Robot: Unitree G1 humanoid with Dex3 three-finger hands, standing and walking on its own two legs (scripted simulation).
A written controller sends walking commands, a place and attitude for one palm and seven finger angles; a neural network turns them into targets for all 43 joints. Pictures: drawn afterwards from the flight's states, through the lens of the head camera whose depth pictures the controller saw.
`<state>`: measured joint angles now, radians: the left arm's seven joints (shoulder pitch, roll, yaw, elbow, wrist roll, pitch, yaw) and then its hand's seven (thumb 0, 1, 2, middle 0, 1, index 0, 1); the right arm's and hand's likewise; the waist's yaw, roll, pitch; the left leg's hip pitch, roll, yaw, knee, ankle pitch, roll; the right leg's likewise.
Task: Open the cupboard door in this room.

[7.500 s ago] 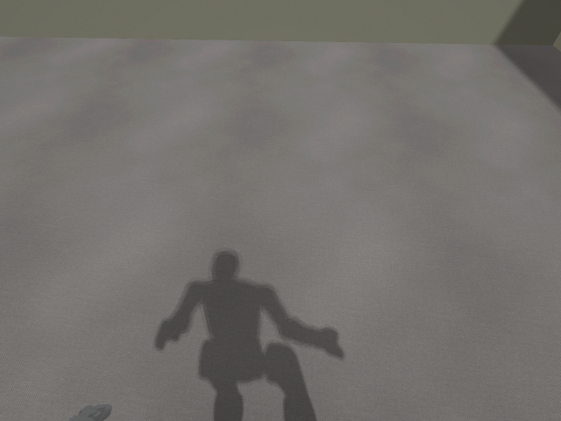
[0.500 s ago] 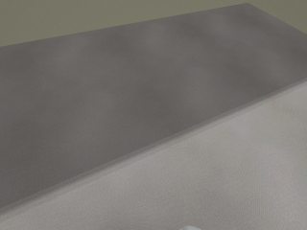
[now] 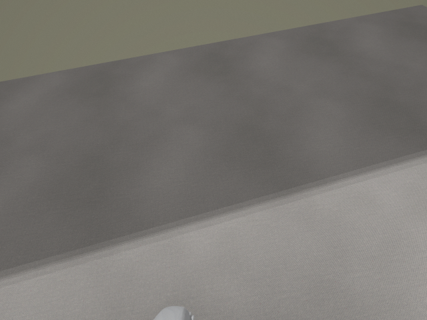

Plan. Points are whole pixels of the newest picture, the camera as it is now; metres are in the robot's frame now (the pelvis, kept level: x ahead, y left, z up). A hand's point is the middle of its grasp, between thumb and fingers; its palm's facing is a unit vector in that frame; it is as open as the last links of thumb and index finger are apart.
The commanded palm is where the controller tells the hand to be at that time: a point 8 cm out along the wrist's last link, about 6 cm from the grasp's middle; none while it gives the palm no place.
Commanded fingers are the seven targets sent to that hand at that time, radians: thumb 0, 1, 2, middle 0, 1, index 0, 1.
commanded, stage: turn or walk to find it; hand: left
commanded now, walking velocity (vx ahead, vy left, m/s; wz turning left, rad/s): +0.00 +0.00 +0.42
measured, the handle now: out of the picture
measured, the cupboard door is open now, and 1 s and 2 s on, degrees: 0 0 0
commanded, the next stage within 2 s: none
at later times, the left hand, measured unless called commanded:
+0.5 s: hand out of the picture +0.03 +0.25 -0.16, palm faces +0.24 -0.93 -0.27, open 7.4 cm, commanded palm none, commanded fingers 0.00 0.90 0.90 -0.20 -0.30 -0.20 -0.30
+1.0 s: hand out of the picture -0.11 +0.20 -0.18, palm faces +0.49 -0.84 -0.24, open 7.4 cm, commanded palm none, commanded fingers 0.00 0.90 0.90 -0.20 -0.30 -0.20 -0.30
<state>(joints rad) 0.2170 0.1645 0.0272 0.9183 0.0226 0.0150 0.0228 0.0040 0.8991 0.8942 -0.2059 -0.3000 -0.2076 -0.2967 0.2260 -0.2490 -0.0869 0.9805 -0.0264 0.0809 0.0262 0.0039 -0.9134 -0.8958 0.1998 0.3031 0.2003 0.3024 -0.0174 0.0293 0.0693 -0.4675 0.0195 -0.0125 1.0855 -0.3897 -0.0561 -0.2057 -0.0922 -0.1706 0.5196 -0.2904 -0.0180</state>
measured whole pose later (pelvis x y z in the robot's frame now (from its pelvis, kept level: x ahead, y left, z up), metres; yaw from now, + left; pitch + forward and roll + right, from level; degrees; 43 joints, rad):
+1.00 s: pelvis -0.05 +0.01 -0.01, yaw +27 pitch -1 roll +0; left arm 0.25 0.21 0.04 0.96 0.02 0.02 0.02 0.00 0.90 0.89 -0.21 -0.30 -0.21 -0.30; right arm 0.17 -0.24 -0.06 0.98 -0.01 0.06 0.02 0.00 -0.91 -0.90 0.20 0.30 0.20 0.30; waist 0.02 -0.02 0.09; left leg -0.29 0.03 0.06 0.68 -0.38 -0.04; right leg -0.24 -0.15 -0.26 0.60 -0.31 0.00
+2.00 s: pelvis -0.12 -0.01 -0.01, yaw +51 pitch -1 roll -1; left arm 0.22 0.27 0.07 0.99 0.01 0.07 0.02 0.01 0.90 0.89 -0.20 -0.30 -0.20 -0.30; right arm 0.17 -0.20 -0.04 0.95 -0.03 0.02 0.00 0.00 -0.91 -0.90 0.20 0.30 0.20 0.30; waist 0.02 -0.04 0.08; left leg -0.25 0.00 0.03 0.56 -0.28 0.03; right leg -0.44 -0.10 -0.08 1.04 -0.47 0.06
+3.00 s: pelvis -0.16 -0.09 +0.00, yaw +76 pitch -1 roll +0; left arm 0.20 0.25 0.07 0.96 0.01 0.06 0.01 0.01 0.90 0.89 -0.20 -0.30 -0.20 -0.30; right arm 0.16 -0.19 -0.04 0.94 -0.03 0.02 0.00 0.00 -0.91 -0.90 0.20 0.30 0.20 0.30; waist 0.02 -0.01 0.06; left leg -0.23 -0.02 -0.01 0.47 -0.22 0.03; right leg -0.44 -0.08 -0.04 1.01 -0.42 0.08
